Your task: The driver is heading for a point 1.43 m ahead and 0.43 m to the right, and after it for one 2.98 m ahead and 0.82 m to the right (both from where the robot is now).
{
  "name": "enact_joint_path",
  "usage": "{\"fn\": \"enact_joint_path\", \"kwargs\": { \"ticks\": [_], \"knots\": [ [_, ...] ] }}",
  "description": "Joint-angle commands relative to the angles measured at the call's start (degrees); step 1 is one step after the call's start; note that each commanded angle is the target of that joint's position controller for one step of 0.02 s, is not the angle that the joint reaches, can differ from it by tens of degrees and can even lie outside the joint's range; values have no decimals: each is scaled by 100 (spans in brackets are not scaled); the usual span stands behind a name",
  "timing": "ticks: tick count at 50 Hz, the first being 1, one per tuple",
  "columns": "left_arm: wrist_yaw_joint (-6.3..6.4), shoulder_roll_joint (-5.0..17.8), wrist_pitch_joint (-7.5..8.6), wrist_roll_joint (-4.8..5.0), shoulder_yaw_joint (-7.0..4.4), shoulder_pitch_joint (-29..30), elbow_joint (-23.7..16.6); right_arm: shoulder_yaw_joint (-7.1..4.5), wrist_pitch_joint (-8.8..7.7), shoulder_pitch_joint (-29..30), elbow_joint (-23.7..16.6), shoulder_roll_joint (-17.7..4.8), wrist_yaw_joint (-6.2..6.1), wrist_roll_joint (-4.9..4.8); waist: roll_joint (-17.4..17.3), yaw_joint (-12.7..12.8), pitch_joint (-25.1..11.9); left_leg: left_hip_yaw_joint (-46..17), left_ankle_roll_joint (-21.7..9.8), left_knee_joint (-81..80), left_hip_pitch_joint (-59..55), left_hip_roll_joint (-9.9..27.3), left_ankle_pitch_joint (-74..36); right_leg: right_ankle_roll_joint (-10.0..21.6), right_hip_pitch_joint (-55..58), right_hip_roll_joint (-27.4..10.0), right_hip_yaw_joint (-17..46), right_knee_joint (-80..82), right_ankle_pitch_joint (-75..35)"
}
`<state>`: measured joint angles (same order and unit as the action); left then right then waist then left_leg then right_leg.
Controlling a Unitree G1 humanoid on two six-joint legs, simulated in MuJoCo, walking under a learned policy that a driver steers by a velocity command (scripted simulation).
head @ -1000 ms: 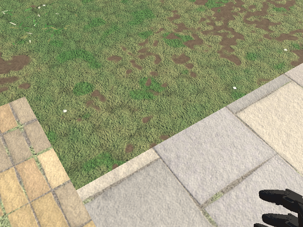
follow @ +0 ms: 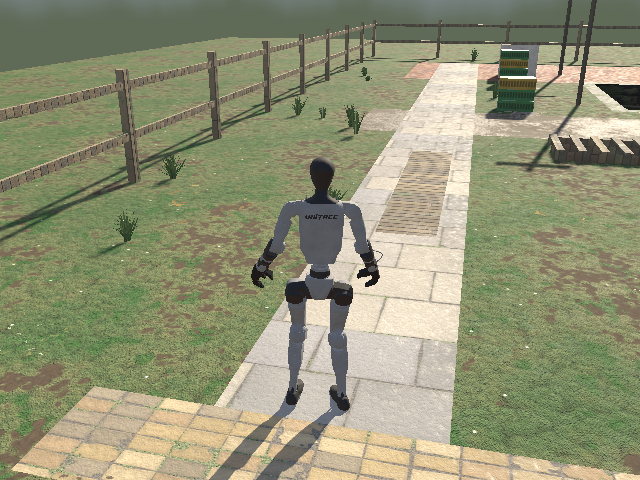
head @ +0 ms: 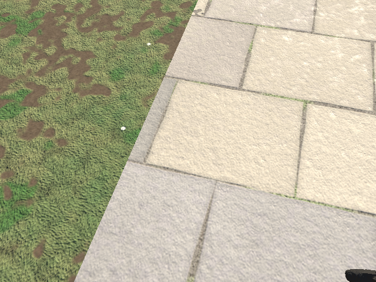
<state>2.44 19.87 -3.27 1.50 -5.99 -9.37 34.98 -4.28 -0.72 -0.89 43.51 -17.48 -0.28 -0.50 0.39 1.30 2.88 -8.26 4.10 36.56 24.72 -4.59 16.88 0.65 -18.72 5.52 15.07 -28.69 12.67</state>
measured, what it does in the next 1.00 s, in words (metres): walks ahead, turning right: left foot, then right foot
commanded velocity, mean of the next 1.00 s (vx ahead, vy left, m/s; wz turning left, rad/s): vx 0.44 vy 0.00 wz -0.66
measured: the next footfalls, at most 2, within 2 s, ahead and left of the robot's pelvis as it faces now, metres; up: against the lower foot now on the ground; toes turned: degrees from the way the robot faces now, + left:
left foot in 0.06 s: +0.09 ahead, +0.12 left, +0.00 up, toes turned -12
right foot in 0.54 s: -0.02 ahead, -0.13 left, +0.00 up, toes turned -36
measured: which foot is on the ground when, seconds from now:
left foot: up 0.00-0.04, down 0.06-0.52, up 0.54-0.94, down 0.96-1.00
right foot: down 0.00-0.06, up 0.08-0.52, down 0.54-0.98, up 1.00-1.00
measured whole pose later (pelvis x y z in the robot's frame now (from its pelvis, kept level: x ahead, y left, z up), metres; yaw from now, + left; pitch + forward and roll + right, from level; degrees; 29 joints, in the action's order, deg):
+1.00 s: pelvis +0.29 -0.23 -0.05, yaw -36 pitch +2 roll +3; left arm 1.4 17.4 2.9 -1.5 -2.4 -24.8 46.2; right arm -2.8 -4.8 -2.1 38.2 -17.1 4.1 -2.7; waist 2.3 1.0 3.4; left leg 6.5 -7.3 37.6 35.3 -6.1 3.7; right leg 0.8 8.2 -1.5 -0.1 -43.6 25.2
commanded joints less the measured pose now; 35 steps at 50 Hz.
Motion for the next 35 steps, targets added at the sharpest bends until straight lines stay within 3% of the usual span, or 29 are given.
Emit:
{"fn": "enact_joint_path", "kwargs": {
  "ticks": [1,2,3,4,5,6,7,8,10,13,17,19,21,23,25,26,27,28,29,30,31,32,33,35],
  "knots": [
    [7,898,31,33,-242,371,-549,-226,-125,-383,-257,-652,41,-21,1122,-276,-1004,134,-114,-1131,-781,0,-506,696,698,-1069,1575,245,-1672],
    [3,772,25,40,-198,399,-592,-284,-134,-587,-188,-754,28,-3,990,-325,-1017,98,-227,-1696,-1394,296,-1071,503,361,-828,1465,-2,-976],
    [-22,391,9,-36,-89,-49,-543,-349,-98,-602,-242,-1067,-17,74,-2,-70,-1258,-929,-660,-1875,-2183,1472,-1204,246,-246,-286,846,-1010,1041],
    [-47,366,48,-31,-76,-295,-675,-341,-47,-396,-292,-1253,-37,282,-1497,239,-958,-2378,-1544,-2144,-2119,2456,-1826,-21,-1375,374,-105,-2184,2486],
    [-84,895,105,-86,-201,-413,-608,-307,-72,-208,-417,-1044,-48,316,-1392,239,-753,-2505,-1938,-2194,-1846,2863,-1774,-234,-1677,-229,-307,-3258,2276],
    [-102,1160,91,-38,-292,-351,-466,-221,-68,16,-526,-698,-101,257,-975,192,-586,-1718,-1788,-2114,-1628,2487,-1425,-314,-1658,-447,-470,-3644,1804],
    [-93,1087,43,-37,-301,-351,-370,-186,-31,150,-566,-565,-159,195,-721,183,-460,-1094,-1546,-2066,-1517,2047,-989,-388,-1663,-533,-576,-3857,1414],
    [-96,957,3,-52,-269,-358,-360,-170,-3,185,-576,-546,-222,131,-696,125,-401,-731,-1471,-2066,-1531,1878,-978,-466,-1784,-596,-706,-4143,1111],
    [-151,671,-7,15,-157,-170,-496,-155,40,-28,-535,-608,-306,145,-723,-45,-315,-99,-1533,-2141,-1604,1746,-1443,-589,-1927,-778,-1091,-4096,813],
    [-185,488,23,33,-59,246,-736,-203,91,-516,-453,-767,-313,201,-809,-389,-514,212,-1730,-2141,-2320,1977,-1904,-719,-2136,-1023,-1295,-3434,744],
    [-271,366,15,-10,-4,259,-816,-301,122,-487,-485,-1012,-188,164,-862,-394,-688,807,-1702,-2084,-2381,2194,-2254,-651,-1539,-1179,-1539,-2473,689],
    [-326,391,-10,14,-4,198,-794,-378,66,-627,-468,-1176,-99,41,-922,-427,-799,882,-1562,-2388,-2205,2310,-527,-486,-1130,-1171,-1767,-2126,705],
    [-393,463,-12,43,-31,119,-748,-420,-52,-585,-475,-1263,-26,-81,-1036,-324,-664,856,-1391,-2631,-2013,2428,878,-223,-817,-1166,-1893,-1747,870],
    [-447,466,5,48,-49,-8,-612,-434,-134,-514,-467,-1249,43,-152,-918,-183,-525,995,-1235,-2624,-1943,2500,1306,41,-422,-1123,-2072,-1272,1070],
    [-457,358,33,74,-65,-686,-197,-421,-125,-295,-440,-1146,90,-212,-605,236,-472,1495,-1020,-2075,-1517,2314,1563,327,596,-893,-2510,-457,774],
    [-411,481,62,99,-155,-1439,204,-357,-122,-246,-447,-885,89,-149,-92,521,-537,1922,-851,-1058,-1004,1936,1430,513,1547,-571,-2628,-106,828],
    [-351,885,113,140,-335,-2564,562,-215,-150,59,-593,-473,119,-34,1048,1025,-434,2318,-546,1459,609,1446,1204,1019,2906,-1053,-1291,322,1318],
    [-385,1661,348,72,-394,-2478,331,-75,-313,409,-1188,-69,131,50,2260,660,-72,1618,-242,3432,3383,367,2114,2051,3483,-2266,2361,1094,2091],
    [-475,1195,617,26,-266,-2127,73,-94,-548,866,-1384,-439,196,-104,1207,789,-104,475,-402,3841,4049,505,1589,2303,3403,-2696,3098,1828,2579],
    [-469,920,748,1,-147,-1879,39,-123,-706,857,-1414,-645,273,-219,1030,551,60,358,-535,3645,4013,700,1096,2150,3239,-2697,2727,1858,2213],
    [-453,743,770,18,-73,-1737,11,-141,-773,517,-1223,-727,310,-127,687,336,58,343,-549,3306,3645,829,672,1973,2967,-2449,2133,1743,2085],
    [-407,586,731,26,14,-1488,-19,-164,-788,325,-1060,-818,340,-5,600,159,162,404,-492,2778,3287,941,230,1782,2614,-2241,1530,1723,1680],
    [-324,457,717,-26,88,-1371,-79,-187,-772,244,-958,-872,375,42,626,76,211,458,-418,2317,2850,975,-210,1629,2301,-2019,1077,1800,1330],
    [-175,462,713,-66,116,-1400,-30,-111,-725,467,-927,-666,416,57,493,127,298,702,-210,1502,2401,792,-1062,1449,1930,-1718,450,1941,452]
  ]
}}
Velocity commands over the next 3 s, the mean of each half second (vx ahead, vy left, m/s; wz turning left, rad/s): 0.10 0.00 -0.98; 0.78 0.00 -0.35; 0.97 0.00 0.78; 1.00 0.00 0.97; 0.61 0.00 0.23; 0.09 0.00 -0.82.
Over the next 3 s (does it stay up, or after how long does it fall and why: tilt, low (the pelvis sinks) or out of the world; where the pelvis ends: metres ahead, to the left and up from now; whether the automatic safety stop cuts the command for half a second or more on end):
stays up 1.55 -0.31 0.00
